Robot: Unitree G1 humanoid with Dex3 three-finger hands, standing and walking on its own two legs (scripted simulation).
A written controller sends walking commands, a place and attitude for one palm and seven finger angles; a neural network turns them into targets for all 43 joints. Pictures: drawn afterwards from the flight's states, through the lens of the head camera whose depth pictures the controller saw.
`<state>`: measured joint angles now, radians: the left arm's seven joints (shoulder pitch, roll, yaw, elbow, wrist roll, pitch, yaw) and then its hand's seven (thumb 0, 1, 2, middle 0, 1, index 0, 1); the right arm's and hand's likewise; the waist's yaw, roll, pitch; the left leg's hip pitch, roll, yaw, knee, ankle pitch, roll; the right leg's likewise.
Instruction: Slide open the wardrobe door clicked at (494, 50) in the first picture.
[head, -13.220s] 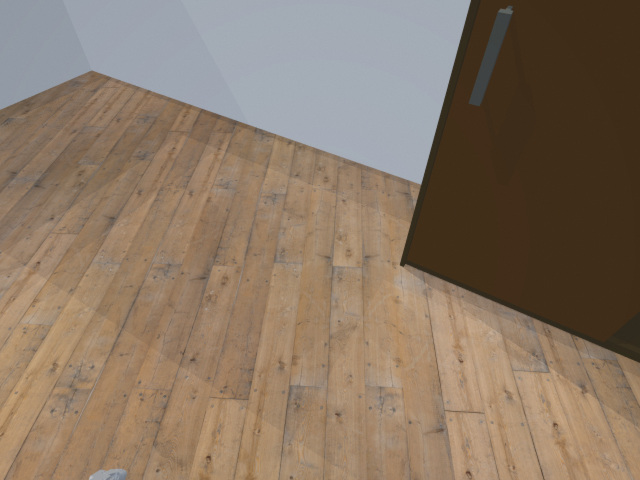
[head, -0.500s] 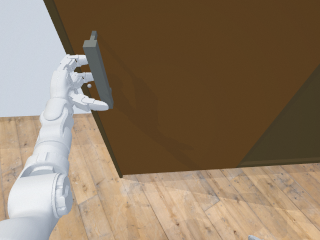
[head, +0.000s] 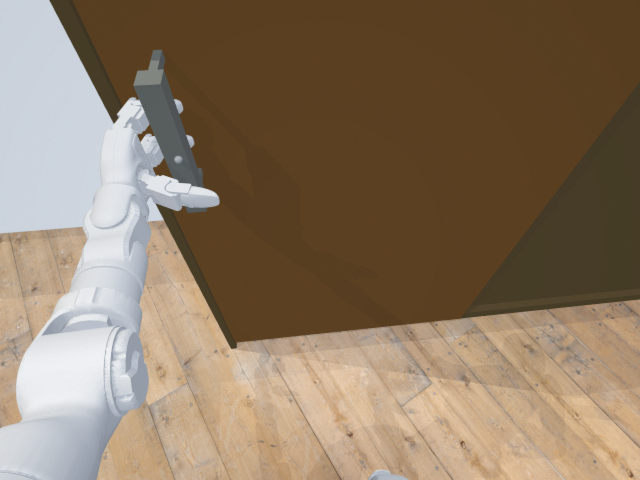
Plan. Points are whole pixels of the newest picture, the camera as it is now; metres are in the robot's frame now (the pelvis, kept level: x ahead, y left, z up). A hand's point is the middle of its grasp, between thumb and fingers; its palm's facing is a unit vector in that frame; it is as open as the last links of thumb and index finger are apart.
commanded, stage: slide the fingers in behind the handle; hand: left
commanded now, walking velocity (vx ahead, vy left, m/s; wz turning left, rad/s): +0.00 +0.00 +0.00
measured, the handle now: (179, 139) +0.52 +0.17 +0.13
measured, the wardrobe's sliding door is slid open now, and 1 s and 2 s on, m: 0.00 0.00 0.00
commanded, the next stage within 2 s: grip the handle and tug to test in 0.70 s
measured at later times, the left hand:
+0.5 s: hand (184, 161) +0.47 +0.15 +0.13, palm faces +0.07 -1.00 -0.01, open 14.0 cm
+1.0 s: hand (189, 159) +0.48 +0.15 +0.13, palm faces +0.07 -1.00 -0.01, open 13.1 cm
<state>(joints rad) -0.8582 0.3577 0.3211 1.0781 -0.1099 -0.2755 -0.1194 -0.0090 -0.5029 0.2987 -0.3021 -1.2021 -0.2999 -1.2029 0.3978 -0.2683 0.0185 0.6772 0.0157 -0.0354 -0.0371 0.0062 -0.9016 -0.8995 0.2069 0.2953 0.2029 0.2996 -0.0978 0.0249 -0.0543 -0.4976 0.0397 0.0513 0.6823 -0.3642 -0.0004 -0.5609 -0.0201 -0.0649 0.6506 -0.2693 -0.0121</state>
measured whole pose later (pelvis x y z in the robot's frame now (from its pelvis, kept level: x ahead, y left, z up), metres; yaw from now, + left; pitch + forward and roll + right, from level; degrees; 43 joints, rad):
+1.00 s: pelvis +0.00 +0.00 +0.00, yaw +0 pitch +10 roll +0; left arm -0.85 0.31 0.30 1.07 -0.10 -0.28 -0.07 -0.01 -0.36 0.36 -0.32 -1.22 -0.31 -1.22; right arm 0.37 -0.26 0.02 0.67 0.01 -0.04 -0.03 0.01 -0.90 -0.90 0.21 0.30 0.20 0.30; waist -0.09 0.02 -0.06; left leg -0.48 0.04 0.05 0.68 -0.36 0.00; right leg -0.55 -0.02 -0.06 0.65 -0.27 -0.01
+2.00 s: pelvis -0.01 +0.00 +0.00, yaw -1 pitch +9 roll +0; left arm -0.81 0.32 0.33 1.03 -0.10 -0.27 -0.09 0.01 0.63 0.81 -0.39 -1.40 -0.39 -1.40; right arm 0.38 -0.27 0.01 0.66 0.01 -0.04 -0.04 0.01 -0.90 -0.90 0.21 0.30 0.20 0.30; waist -0.11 0.02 -0.06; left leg -0.48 0.04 0.07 0.67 -0.35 0.00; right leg -0.55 -0.01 -0.04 0.64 -0.25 -0.01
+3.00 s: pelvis +0.02 +0.01 +0.00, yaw +3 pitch +9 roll -1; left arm -0.79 0.16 0.07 0.88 -0.14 -0.19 0.12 0.00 0.69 0.83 -0.32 -1.40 -0.27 -1.40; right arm 0.37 -0.24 -0.01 0.75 -0.01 -0.11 0.01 0.01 -0.90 -0.90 0.21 0.30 0.20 0.30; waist -0.02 0.05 -0.07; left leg -0.46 0.01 -0.01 0.68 -0.38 0.00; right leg -0.50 -0.05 -0.11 0.64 -0.31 0.00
